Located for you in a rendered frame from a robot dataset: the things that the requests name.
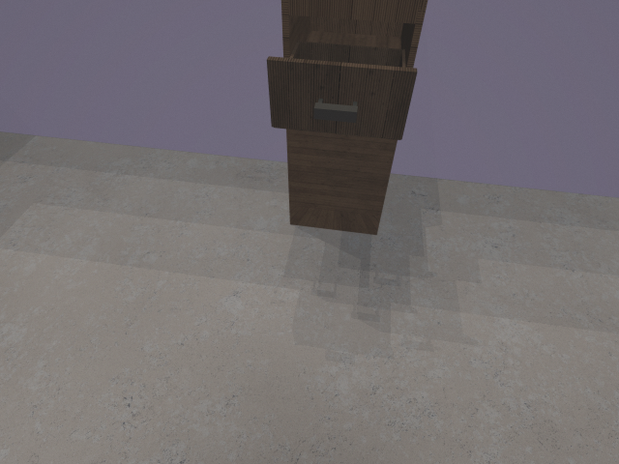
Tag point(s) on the drawer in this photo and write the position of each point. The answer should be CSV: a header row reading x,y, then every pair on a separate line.
x,y
374,77

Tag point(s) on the cabinet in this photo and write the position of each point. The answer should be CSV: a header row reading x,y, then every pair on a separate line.
x,y
339,181

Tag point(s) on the handle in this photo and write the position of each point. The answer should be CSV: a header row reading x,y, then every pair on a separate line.
x,y
335,112

